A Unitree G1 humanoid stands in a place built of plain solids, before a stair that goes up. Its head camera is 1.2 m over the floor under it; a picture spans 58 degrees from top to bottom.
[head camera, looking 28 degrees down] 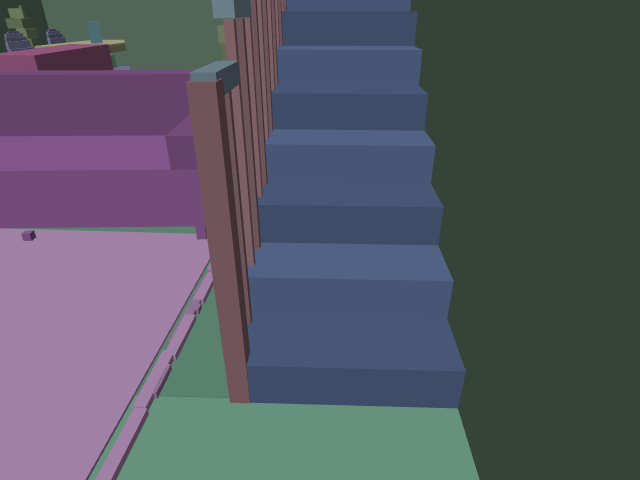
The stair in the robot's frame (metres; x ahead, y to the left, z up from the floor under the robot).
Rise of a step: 0.17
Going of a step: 0.27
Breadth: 0.78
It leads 2 degrees to the right of straight ahead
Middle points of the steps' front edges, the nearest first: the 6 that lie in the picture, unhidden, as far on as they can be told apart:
1.05 -0.08 0.17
1.31 -0.09 0.34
1.58 -0.10 0.51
1.85 -0.11 0.68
2.12 -0.12 0.85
2.39 -0.13 1.02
